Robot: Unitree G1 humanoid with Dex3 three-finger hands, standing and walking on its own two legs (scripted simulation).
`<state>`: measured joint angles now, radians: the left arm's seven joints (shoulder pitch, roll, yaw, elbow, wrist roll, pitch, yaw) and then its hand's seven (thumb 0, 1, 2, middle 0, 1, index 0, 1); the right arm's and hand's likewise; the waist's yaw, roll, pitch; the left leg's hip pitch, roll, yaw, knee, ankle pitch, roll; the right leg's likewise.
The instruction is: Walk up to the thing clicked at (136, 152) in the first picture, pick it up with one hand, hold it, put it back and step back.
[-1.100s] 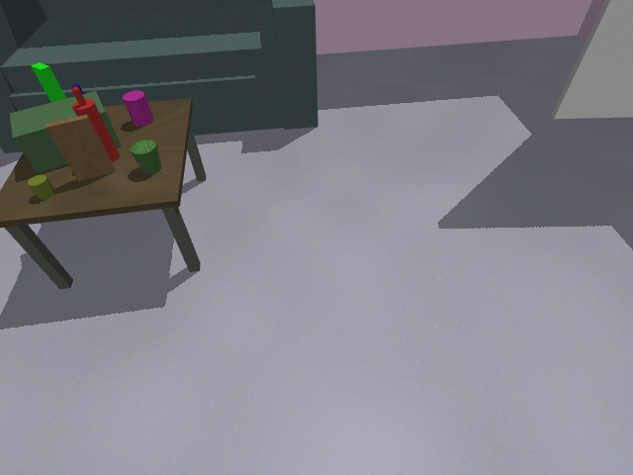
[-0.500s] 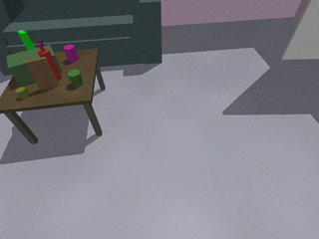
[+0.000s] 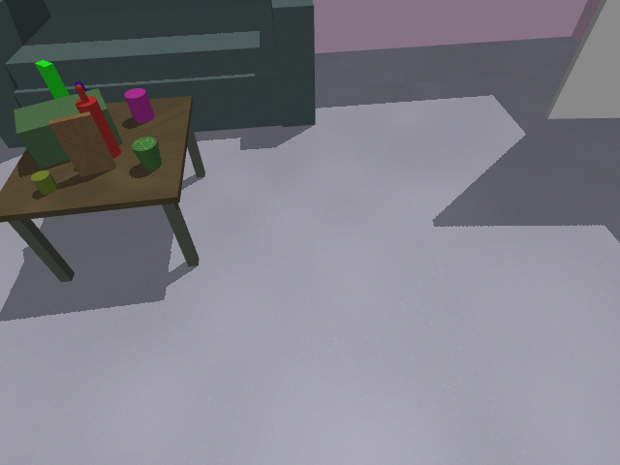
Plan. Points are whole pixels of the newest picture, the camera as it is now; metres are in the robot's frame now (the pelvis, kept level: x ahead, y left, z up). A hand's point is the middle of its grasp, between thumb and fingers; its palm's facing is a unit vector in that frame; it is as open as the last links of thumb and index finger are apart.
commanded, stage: stand
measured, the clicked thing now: (148, 154) +1.18 +0.59 -0.33
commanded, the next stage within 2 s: walk up in 0.02 s
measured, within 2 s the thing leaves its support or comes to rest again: neither
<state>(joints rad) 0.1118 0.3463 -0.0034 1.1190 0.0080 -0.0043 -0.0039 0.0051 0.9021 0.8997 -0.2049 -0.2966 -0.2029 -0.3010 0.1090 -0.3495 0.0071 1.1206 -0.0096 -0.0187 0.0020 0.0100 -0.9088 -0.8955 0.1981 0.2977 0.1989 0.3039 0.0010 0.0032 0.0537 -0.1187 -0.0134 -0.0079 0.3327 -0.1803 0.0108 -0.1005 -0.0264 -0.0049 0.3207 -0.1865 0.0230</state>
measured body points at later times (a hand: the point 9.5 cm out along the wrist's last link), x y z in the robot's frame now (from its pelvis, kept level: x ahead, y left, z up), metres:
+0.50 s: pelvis +0.08 +0.12 -0.02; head +0.11 +0.14 +0.42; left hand +0.09 +0.48 -0.13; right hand +0.21 -0.18 -0.13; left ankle +0.08 +0.25 -0.75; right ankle +0.10 -0.03 -0.70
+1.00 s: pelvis +0.24 +0.24 -0.02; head +0.27 +0.25 +0.43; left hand +0.07 +0.55 -0.11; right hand +0.50 +0.01 -0.13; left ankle +0.27 +0.42 -0.73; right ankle +0.25 +0.07 -0.75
